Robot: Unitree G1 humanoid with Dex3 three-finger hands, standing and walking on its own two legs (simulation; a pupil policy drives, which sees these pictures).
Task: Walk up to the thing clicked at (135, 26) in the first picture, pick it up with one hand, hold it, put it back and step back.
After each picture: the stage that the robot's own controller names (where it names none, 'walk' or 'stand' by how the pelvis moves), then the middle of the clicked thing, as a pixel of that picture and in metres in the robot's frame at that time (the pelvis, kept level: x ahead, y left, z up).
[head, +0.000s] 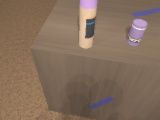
stand; (136, 32) +0.65 -0.27 +0.01
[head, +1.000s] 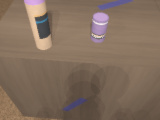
rise first; (99, 28) +0.61 -0.05 +0.05
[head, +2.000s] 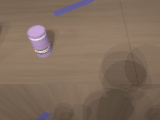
rise first; (40, 42) +0.50 +0.19 +0.05
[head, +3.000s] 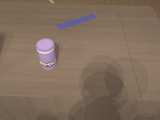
stand; (47, 54) +0.48 +0.14 +0.03
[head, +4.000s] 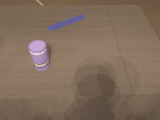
stand; (39, 56) +0.48 +0.17 +0.02
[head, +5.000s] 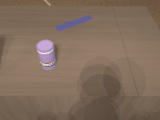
stand; (47, 55) +0.49 +0.15 +0.01
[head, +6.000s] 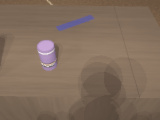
stand; (47, 55) +0.49 +0.15 +0.01
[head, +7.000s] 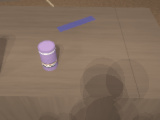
rise first; (48, 56) +0.49 +0.15 +0.01
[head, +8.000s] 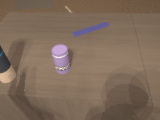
rise first; (61, 59) +0.49 +0.13 +0.02
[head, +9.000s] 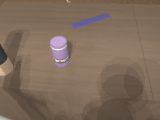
go down; (60, 51) +0.50 +0.12 +0.03
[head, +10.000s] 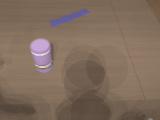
go down; (42, 56) +0.46 +0.12 +0.04
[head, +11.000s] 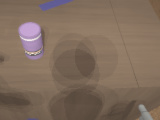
close in; (32, 41) +0.49 +0.12 +0.06
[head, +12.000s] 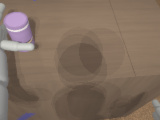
close; (20, 33) +0.50 +0.14 +0.08
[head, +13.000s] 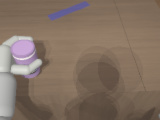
lift; (26, 59) +0.40 +0.16 +0.10
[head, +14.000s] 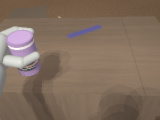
lift; (25, 53) +0.33 +0.17 +0.22
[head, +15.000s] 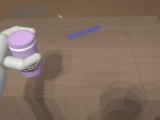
hold; (26, 54) +0.33 +0.16 +0.22
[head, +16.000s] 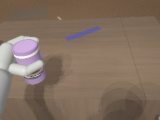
crouch; (30, 62) +0.33 +0.15 +0.20
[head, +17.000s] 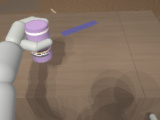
crouch; (39, 41) +0.41 +0.13 +0.19
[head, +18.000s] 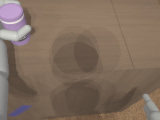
lower; (15, 25) +0.51 +0.14 +0.09
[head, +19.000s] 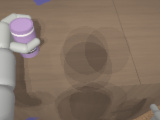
lower; (25, 38) +0.48 +0.14 +0.08
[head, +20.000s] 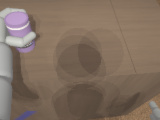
lower; (21, 33) +0.50 +0.14 +0.08
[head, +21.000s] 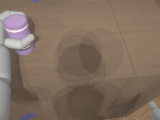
lower; (20, 35) +0.49 +0.14 +0.08
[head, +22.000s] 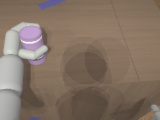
loosen; (33, 46) +0.46 +0.12 +0.07
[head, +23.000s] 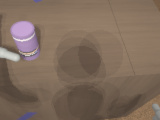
withdraw; (26, 41) +0.47 +0.13 +0.07
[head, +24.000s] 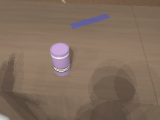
sink last; (61, 60) +0.44 +0.11 +0.05
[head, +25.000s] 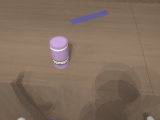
stand; (60, 53) +0.47 +0.12 +0.05
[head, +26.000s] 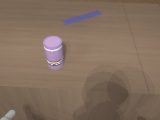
stand; (54, 53) +0.47 +0.11 +0.07
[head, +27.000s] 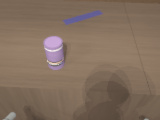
stand; (54, 53) +0.46 +0.11 +0.07
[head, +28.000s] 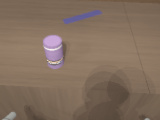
stand; (54, 52) +0.47 +0.11 +0.07
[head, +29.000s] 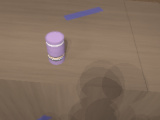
stand; (55, 48) +0.48 +0.11 +0.06
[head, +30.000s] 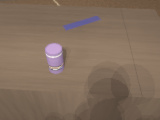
walk; (55, 58) +0.47 +0.12 +0.01
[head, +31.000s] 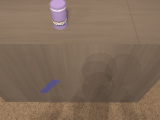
walk; (59, 14) +0.65 +0.12 +0.03
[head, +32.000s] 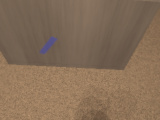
walk; out of the picture +0.98 +0.11 +0.04
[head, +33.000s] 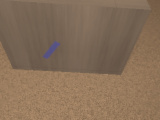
stand; out of the picture +1.08 +0.13 +0.02
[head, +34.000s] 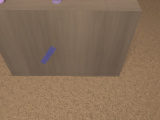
stand; out of the picture +1.08 +0.16 +0.01
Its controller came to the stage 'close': yes
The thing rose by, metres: 0.19
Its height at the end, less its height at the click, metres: +0.00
